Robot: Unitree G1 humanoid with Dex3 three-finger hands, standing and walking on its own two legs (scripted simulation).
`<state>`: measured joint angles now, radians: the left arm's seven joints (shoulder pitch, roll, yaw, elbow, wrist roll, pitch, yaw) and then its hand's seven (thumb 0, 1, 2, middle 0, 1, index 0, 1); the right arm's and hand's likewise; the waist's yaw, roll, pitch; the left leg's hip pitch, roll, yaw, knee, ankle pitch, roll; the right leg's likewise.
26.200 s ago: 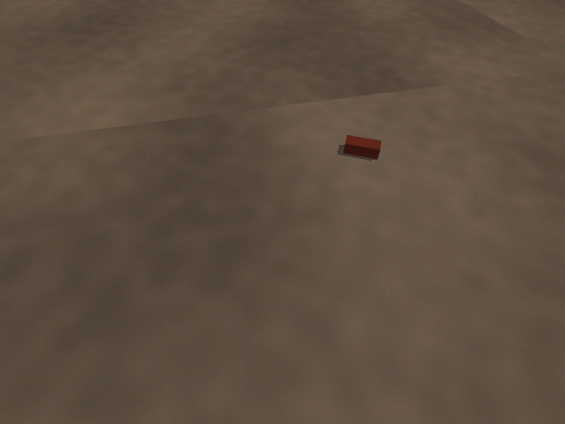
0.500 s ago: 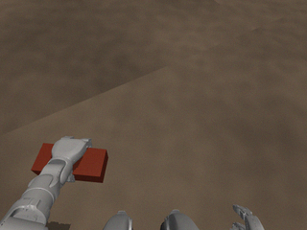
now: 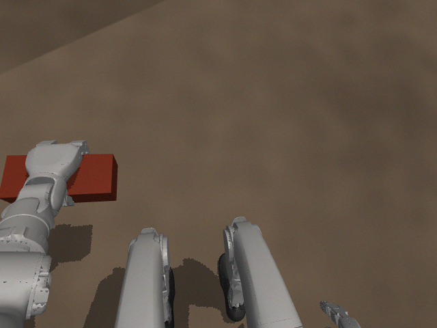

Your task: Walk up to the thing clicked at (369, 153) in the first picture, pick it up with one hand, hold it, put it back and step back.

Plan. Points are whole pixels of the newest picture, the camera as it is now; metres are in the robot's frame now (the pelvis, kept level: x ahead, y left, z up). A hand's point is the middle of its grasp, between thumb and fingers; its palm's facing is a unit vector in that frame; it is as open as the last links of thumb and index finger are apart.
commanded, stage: crouch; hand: left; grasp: from above
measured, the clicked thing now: (65, 179) +0.42 +0.27 -0.18
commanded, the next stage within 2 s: lower in 0.94 s
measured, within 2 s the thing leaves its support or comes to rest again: rests again in 1.98 s
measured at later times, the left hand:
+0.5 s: hand (81, 183) +0.43 +0.28 -0.28, palm faces -0.49 -0.03 -0.87, open 11.4 cm
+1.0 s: hand (88, 183) +0.45 +0.28 -0.35, palm faces -0.49 -0.02 -0.87, open 11.4 cm
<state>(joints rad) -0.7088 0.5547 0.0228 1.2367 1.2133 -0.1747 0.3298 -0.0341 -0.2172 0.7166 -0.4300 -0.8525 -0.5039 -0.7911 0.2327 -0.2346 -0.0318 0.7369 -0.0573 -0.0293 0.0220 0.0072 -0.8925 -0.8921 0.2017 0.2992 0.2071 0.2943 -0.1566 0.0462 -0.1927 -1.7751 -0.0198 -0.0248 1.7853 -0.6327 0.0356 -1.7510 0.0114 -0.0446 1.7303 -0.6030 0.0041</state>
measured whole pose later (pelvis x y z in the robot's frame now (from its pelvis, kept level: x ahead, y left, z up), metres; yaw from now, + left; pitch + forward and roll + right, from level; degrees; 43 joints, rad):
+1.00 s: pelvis -0.01 +0.00 -0.16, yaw -4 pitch +37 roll -8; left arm -0.93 0.81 0.17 1.45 1.33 -0.30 0.40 -0.03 -0.23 0.69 -0.50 -0.79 -0.57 -0.72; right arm 0.16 -0.28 0.05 0.73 -0.15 -0.05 0.15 0.00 -0.91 -0.90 0.20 0.30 0.21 0.29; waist -0.23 -0.01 -0.05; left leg -2.27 -0.01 -0.08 2.33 -0.71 0.03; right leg -2.22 0.01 -0.12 2.23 -0.67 -0.01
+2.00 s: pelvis -0.01 +0.00 -0.22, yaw -9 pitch +31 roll -13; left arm -0.95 1.00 0.24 1.57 1.37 -0.34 0.50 -0.03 -0.22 0.68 -0.48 -0.79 -0.56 -0.72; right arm 0.11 -0.33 0.16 0.67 -0.21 -0.10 0.18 0.00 -0.89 -0.89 0.20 0.30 0.21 0.30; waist -0.30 -0.10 0.11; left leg -2.37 0.00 -0.16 2.54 -0.73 0.04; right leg -2.29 0.02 -0.20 2.37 -0.65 0.00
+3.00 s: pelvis -0.01 +0.00 -0.22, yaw -11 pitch +29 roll -14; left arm -0.98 1.07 0.17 1.65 1.36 -0.34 0.54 0.00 -0.47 1.09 -0.13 -1.14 -0.14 -1.13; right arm 0.10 -0.35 0.24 0.65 -0.23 -0.19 0.23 0.00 -0.89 -0.90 0.20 0.30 0.21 0.30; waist -0.32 -0.13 0.14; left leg -2.35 0.00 -0.20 2.56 -0.74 0.04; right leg -2.26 0.04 -0.23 2.37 -0.64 0.01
